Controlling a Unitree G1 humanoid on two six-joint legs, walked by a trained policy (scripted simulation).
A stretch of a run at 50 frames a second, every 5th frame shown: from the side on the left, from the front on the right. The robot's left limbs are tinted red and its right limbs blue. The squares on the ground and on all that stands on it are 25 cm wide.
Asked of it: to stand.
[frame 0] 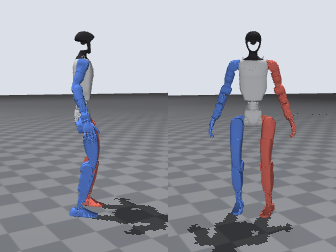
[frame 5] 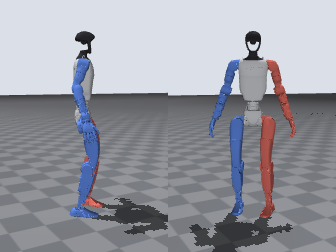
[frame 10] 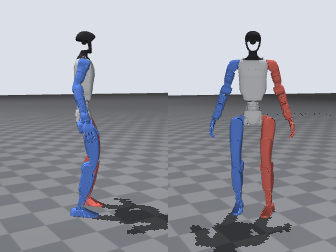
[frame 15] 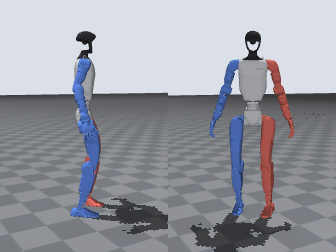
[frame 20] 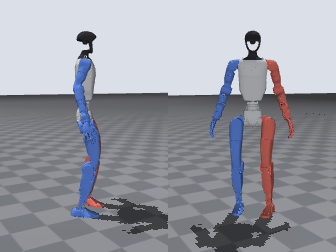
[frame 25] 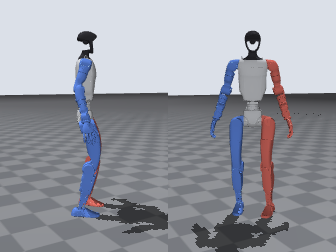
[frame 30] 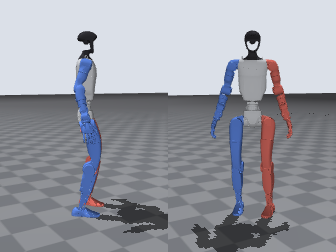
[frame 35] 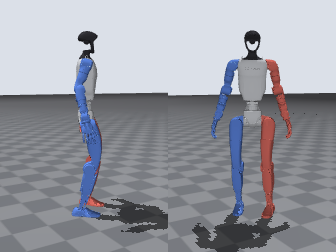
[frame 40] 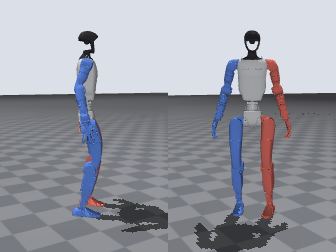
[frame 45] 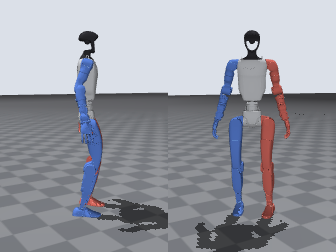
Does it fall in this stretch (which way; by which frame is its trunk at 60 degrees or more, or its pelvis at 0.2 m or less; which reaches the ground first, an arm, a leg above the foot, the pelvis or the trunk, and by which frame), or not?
no
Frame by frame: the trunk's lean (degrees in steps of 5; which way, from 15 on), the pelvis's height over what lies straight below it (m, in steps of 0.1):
0: 0, 0.8
5: 0, 0.8
10: 0, 0.8
15: 0, 0.8
20: 0, 0.8
25: 0, 0.8
30: 0, 0.8
35: 0, 0.8
40: 0, 0.8
45: 0, 0.8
